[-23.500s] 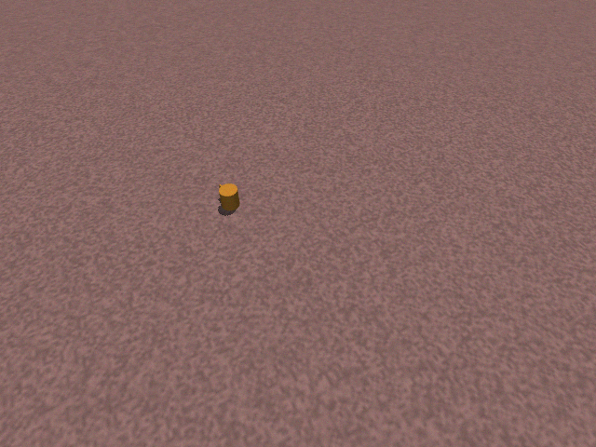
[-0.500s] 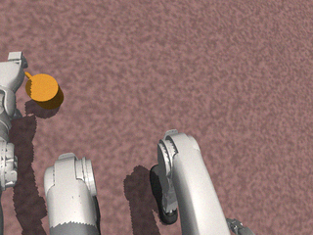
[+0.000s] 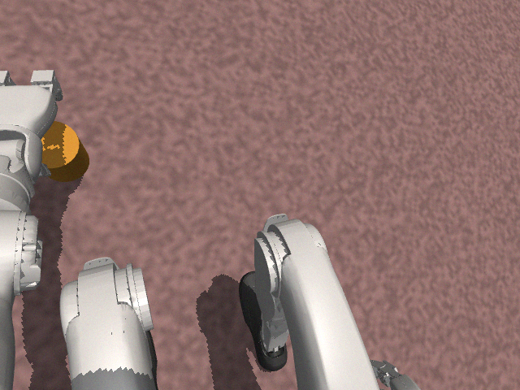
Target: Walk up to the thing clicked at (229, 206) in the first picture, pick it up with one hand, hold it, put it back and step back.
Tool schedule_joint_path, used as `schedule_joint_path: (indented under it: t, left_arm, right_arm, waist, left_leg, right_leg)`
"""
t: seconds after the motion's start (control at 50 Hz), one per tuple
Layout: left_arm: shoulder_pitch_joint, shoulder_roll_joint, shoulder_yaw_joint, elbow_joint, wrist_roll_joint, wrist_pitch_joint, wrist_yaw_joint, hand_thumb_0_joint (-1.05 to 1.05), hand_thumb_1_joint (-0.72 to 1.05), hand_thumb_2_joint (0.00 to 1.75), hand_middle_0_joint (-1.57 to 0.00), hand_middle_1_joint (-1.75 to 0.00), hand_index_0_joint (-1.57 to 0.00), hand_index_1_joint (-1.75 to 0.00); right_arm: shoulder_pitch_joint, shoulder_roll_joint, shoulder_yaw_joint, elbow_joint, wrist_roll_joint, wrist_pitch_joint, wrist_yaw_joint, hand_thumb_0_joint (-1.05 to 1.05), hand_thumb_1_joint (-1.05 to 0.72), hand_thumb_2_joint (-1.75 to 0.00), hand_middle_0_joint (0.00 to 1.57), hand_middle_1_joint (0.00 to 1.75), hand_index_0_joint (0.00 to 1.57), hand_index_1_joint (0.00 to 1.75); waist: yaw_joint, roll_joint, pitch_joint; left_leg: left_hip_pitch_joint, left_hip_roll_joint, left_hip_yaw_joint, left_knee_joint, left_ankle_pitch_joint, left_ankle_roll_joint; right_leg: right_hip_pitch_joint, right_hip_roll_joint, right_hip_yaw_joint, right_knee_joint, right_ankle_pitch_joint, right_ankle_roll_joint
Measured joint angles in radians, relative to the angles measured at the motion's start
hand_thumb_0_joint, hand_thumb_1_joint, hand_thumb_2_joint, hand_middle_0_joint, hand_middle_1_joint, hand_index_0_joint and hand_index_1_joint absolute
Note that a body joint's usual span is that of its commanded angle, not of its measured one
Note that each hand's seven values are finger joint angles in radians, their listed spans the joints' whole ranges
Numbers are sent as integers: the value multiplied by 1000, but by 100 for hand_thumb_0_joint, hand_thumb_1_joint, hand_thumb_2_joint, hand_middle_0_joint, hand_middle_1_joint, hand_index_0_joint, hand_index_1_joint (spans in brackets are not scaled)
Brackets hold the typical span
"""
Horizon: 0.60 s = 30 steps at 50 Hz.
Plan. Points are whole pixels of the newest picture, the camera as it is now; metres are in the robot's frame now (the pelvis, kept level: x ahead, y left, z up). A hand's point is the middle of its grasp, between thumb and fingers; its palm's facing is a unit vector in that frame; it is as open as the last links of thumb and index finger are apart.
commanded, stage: approach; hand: left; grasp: from above
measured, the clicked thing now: (51, 146) +0.55 +0.24 -0.29
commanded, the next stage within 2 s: rest palm in 0.16 s
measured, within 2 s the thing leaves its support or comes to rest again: neither
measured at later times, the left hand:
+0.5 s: hand (30, 162) +0.49 +0.24 -0.20, palm faces -0.53 -0.11 -0.84, open 13.6 cm
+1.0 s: hand (55, 140) +0.54 +0.22 -0.23, palm faces -0.39 -0.09 -0.92, open 13.5 cm
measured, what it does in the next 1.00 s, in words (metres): stands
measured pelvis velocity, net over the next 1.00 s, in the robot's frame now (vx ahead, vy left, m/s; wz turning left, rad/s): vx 0.01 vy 0.01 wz -0.07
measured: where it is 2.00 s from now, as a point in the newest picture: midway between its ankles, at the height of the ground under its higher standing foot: (208, 363)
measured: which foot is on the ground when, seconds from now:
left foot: down 0.00-1.00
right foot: down 0.00-1.00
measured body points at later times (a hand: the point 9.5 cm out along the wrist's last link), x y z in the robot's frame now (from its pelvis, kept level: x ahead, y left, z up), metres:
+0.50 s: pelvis +0.00 +0.00 -0.01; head +0.27 +0.06 +0.34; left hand +0.51 +0.25 -0.15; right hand +0.01 -0.27 -0.10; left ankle +0.07 +0.12 -0.30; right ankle +0.11 -0.13 -0.30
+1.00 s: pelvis +0.01 +0.01 -0.02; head +0.29 +0.07 +0.32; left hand +0.55 +0.22 -0.18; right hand +0.00 -0.24 -0.09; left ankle +0.07 +0.12 -0.30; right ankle +0.11 -0.13 -0.30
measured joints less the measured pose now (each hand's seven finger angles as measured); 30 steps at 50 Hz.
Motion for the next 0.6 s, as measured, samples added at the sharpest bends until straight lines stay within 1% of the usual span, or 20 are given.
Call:
schedule_joint_path:
  t: [0.06,0.1,0.16,0.2,0.26,0.32,0.36,0.4,0.44,0.46,0.48,0.5,0.54,0.56,0.6]
  left_arm:
    - [-38,2,19,30,27,20,23,0,-46,105,-11,-116,-12,-115]
    - [-49,6,44,32,40,40,36,0,-46,106,-11,-117,-12,-115]
    - [-48,9,68,26,34,77,51,0,-45,107,-11,-118,-13,-116]
    - [-44,12,74,29,21,102,47,0,-45,108,-11,-118,-12,-116]
    - [-28,24,85,33,-18,130,17,0,-45,108,-11,-118,-12,-116]
    - [5,38,95,24,-64,129,-29,0,-45,108,-11,-118,-12,-116]
    - [28,51,93,14,-84,112,-69,0,-45,107,-11,-117,-12,-115]
    - [44,66,84,6,-94,81,-105,0,-46,105,-10,-115,-11,-114]
    - [55,78,73,-1,-96,40,-125,0,-47,103,-10,-114,-11,-112]
    - [58,81,61,-8,-94,17,-126,0,-47,103,-10,-114,-11,-112]
    - [57,83,59,-18,-95,-9,-108,0,-47,102,-10,-113,-10,-112]
    - [52,87,49,-30,-86,-33,-96,0,-47,101,-10,-113,-10,-112]
    - [44,98,31,-40,-47,-77,-69,0,-47,100,-10,-113,-9,-112]
    - [37,101,18,-27,-28,-89,-49,0,-47,100,-10,-113,-9,-112]
    - [22,99,10,10,1,-101,3,0,-47,100,-10,-113,-9,-112]
  right_arm:
    - [3,-5,10,-11,-8,-5,5,0,-91,-90,20,30,20,30]
    - [12,-10,16,-23,-7,-3,9,0,-91,-90,20,30,20,30]
    - [31,-16,25,-36,1,8,15,0,-91,-90,20,30,20,30]
    - [39,-18,32,-38,7,17,19,0,-91,-90,20,30,20,30]
    - [44,-19,41,-44,17,25,23,0,-91,-90,20,30,20,30]
    - [41,-19,44,-47,20,30,22,0,-91,-89,20,30,20,30]
    - [35,-20,46,-54,18,32,21,0,-91,-90,20,30,20,30]
    - [28,-23,47,-62,13,32,18,0,-91,-90,20,30,20,30]
    - [23,-28,47,-67,5,28,14,0,-91,-90,20,30,20,30]
    - [22,-31,47,-67,1,25,12,0,-91,-90,20,30,20,30]
    - [21,-34,46,-65,-2,22,10,0,-91,-90,20,30,20,30]
    - [18,-37,48,-62,-7,20,10,0,-91,-90,20,30,20,30]
    - [9,-41,50,-52,-16,14,10,0,-91,-90,20,30,20,30]
    - [3,-42,50,-47,-22,12,11,0,-91,-90,20,30,20,30]
    - [-8,-43,49,-39,-35,5,11,0,-91,-90,20,30,20,30]
  waist:
    - [-29,6,6]
    - [-44,16,8]
    - [-53,33,4]
    - [-54,41,6]
    - [-48,51,20]
    - [-35,55,39]
    - [-27,51,60]
    - [-19,38,80]
    - [-11,22,94]
    - [-6,11,99]
    - [1,0,103]
    - [6,-13,106]
    - [8,-33,108]
    - [6,-40,104]
    - [-2,-49,94]
  left_leg:
    - [-10,1,-3,8,-1,-1]
    - [-18,3,-5,12,-4,-1]
    - [-25,8,-4,14,-10,-2]
    - [-20,13,-2,13,-15,-2]
    - [-7,19,1,12,-19,0]
    - [1,19,0,11,-18,1]
    - [8,17,-2,13,-14,0]
    - [10,12,-5,17,-8,-1]
    - [4,7,-12,25,-1,-5]
    - [1,5,-16,30,1,-8]
    - [-2,3,-20,36,3,-11]
    - [-5,1,-24,42,4,-14]
    - [-10,-3,-34,56,3,-17]
    - [-13,-5,-38,63,1,-17]
    - [-19,-7,-44,74,-5,-15]
  right_leg:
    - [-11,2,-3,5,1,-3]
    - [-20,4,-4,8,2,-3]
    - [-32,9,-2,10,1,0]
    - [-33,13,0,11,1,3]
    - [-27,18,3,11,1,6]
    - [-20,18,2,11,3,5]
    - [-12,16,0,13,5,4]
    - [-7,14,-2,16,8,3]
    - [-7,11,-8,22,13,1]
    - [-9,10,-11,25,15,0]
    - [-10,9,-14,29,16,-1]
    - [-10,8,-18,33,17,-1]
    - [-10,7,-25,41,16,-1]
    - [-10,7,-28,45,14,-1]
    - [-11,6,-34,50,8,1]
